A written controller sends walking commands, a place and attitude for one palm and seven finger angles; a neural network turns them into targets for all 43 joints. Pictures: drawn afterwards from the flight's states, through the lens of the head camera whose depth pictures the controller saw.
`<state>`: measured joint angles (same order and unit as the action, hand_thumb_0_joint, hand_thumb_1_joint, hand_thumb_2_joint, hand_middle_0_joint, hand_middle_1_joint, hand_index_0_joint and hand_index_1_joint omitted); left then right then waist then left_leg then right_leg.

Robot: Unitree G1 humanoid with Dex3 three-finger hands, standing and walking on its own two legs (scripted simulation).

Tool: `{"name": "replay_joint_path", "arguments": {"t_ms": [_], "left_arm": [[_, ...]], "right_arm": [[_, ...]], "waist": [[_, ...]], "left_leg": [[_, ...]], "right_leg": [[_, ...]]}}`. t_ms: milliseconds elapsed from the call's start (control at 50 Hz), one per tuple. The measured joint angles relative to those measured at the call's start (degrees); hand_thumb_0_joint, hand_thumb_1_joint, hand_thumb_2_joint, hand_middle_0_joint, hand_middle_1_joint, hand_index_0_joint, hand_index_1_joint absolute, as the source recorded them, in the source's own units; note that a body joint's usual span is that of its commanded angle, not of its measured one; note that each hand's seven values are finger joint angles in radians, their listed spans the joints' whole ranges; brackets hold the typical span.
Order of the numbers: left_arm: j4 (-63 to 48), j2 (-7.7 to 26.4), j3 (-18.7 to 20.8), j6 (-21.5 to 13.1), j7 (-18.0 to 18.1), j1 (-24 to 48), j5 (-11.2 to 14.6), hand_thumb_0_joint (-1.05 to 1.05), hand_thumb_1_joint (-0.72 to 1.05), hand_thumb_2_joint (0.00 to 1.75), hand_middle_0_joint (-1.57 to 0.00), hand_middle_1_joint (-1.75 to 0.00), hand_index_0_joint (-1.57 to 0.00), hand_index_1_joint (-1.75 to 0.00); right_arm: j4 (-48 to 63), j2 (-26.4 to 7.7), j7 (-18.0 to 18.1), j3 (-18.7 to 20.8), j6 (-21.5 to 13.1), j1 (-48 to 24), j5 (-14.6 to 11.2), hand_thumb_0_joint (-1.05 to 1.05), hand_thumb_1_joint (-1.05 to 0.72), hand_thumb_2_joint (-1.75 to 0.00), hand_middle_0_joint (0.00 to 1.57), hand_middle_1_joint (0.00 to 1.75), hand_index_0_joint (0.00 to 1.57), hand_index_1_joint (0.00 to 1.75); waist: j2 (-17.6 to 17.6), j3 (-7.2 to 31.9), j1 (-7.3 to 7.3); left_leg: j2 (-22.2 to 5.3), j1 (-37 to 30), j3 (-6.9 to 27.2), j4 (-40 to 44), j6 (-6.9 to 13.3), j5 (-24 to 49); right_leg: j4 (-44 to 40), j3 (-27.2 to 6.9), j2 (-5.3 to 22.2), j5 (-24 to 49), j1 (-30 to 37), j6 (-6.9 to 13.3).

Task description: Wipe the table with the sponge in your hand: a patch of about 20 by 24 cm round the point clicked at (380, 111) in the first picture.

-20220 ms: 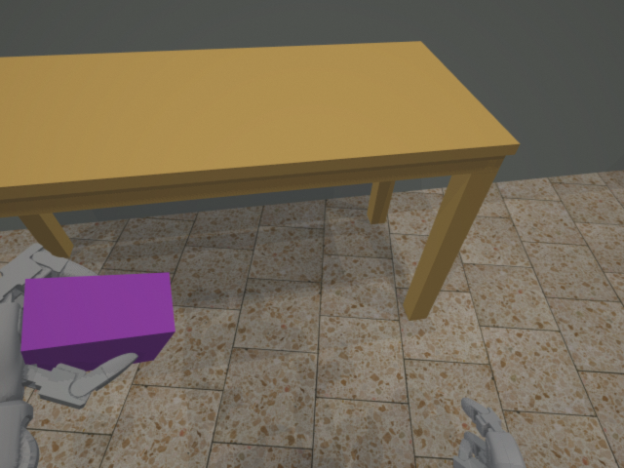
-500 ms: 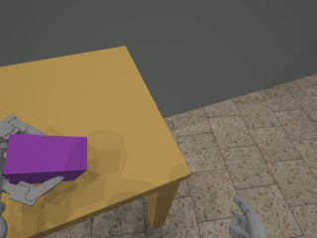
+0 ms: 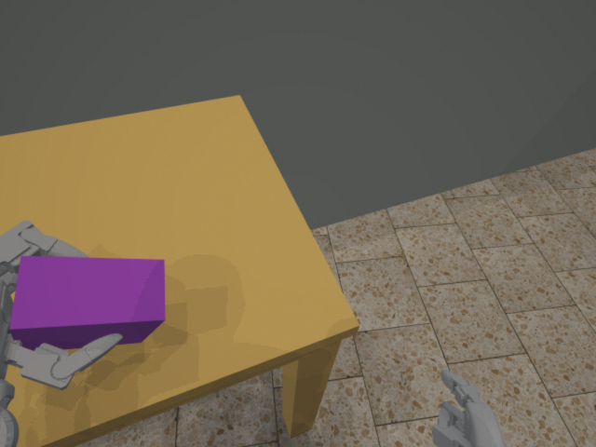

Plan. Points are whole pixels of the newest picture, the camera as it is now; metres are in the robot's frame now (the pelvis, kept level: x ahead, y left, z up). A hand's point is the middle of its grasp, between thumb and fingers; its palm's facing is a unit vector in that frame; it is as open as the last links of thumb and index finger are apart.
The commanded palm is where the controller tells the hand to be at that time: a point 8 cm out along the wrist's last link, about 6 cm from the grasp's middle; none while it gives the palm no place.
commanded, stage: shuffle to correct the standing spot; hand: left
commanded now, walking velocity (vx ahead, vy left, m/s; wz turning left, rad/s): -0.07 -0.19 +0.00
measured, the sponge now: (111, 306) +0.23 +0.21 +0.14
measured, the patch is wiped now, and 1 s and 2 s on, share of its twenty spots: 0.00 0.00 0.00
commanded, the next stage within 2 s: none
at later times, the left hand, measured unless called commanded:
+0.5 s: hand (68, 304) +0.21 +0.24 +0.16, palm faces +0.32 -0.84 -0.43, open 10.1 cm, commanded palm +0.16 +0.28 +0.18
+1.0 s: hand (79, 302) +0.21 +0.23 +0.16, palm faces +0.31 -0.85 -0.44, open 10.1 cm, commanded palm +0.16 +0.27 +0.18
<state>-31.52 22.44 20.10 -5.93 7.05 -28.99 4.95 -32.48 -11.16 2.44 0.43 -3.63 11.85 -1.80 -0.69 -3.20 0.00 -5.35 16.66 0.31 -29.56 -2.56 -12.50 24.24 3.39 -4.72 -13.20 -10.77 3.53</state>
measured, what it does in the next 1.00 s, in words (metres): stands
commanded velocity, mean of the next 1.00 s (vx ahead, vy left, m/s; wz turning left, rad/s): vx -0.12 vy -0.18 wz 0.00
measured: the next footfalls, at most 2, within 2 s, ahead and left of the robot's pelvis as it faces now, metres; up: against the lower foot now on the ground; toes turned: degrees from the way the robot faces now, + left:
none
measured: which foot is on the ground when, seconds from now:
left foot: down 0.00-1.00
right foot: down 0.00-1.00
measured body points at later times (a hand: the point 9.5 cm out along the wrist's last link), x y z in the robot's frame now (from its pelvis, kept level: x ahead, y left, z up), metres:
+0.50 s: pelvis +0.00 +0.00 +0.00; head +0.02 +0.00 +0.45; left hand +0.19 +0.28 +0.19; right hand +0.17 -0.24 -0.08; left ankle +0.03 +0.15 -0.74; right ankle +0.00 -0.08 -0.74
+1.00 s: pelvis +0.00 -0.01 +0.00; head +0.03 -0.01 +0.45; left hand +0.19 +0.27 +0.19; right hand +0.17 -0.24 -0.08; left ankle +0.03 +0.15 -0.74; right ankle +0.00 -0.08 -0.74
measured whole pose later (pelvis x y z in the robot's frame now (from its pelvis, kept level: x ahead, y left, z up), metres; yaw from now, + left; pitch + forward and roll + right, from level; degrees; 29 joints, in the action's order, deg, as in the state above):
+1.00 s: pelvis +0.00 -0.01 +0.00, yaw +0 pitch +0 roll -2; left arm -32.8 24.0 20.6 -5.9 6.9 -30.2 5.4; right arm -31.8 -11.2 2.4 0.4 -3.2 11.2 -2.0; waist -1.3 -3.8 0.8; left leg -6.0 16.8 0.4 -28.9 -3.5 -11.8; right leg 24.3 3.5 -5.4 -12.9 -11.3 4.3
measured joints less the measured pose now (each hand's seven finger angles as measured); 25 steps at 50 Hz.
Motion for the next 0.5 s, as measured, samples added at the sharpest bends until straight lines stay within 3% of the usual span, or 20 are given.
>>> {"name": "replay_joint_path", "arguments": {"t_ms": [300,500], "left_arm": [[-1.4,1.3,0.3,-0.2,0.0,0.1,-0.1,-0.01,-0.50,1.03,-0.71,-1.34,-0.75,-1.33],[-0.4,1.0,0.5,0.0,-0.2,-1.2,0.2,-0.01,-0.50,1.03,-0.71,-1.34,-0.75,-1.33]], "right_arm": [[0.1,0.5,-0.2,0.0,0.0,-0.1,0.1,0.01,-0.90,-0.90,0.20,0.30,0.21,0.30],[0.4,0.1,-0.2,-0.1,0.3,-0.2,-0.1,0.01,-0.90,-0.90,0.20,0.30,0.21,0.30]], "waist": [[0.5,-0.7,0.72],[-0.6,0.1,0.40]], "left_leg": [[-0.1,-0.2,-0.2,0.6,-0.2,0.3],[-0.3,0.0,0.0,0.6,-0.4,0.4]], "right_leg": [[-0.5,-0.2,-0.1,0.3,0.0,0.0],[-0.2,0.0,-0.3,0.2,-0.2,0.4]]}}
